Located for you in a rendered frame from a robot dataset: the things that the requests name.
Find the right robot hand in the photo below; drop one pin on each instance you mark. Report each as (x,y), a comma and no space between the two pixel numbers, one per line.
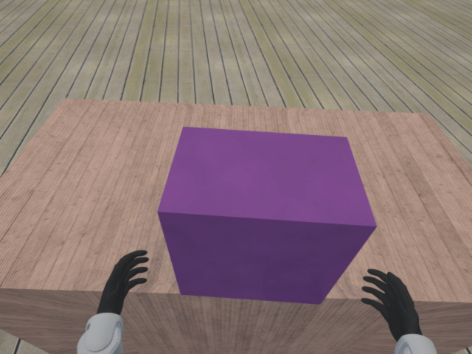
(399,309)

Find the pedestal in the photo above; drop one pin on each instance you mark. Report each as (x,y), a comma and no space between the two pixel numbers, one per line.
(85,191)

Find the carton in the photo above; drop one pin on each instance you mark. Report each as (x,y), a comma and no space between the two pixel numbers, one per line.
(263,215)

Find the left robot forearm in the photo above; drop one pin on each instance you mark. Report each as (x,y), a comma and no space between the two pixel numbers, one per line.
(103,335)

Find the right robot forearm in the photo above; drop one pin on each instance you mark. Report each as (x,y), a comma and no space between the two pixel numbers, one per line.
(414,344)

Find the left robot hand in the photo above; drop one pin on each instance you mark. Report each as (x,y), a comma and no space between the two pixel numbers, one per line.
(118,284)

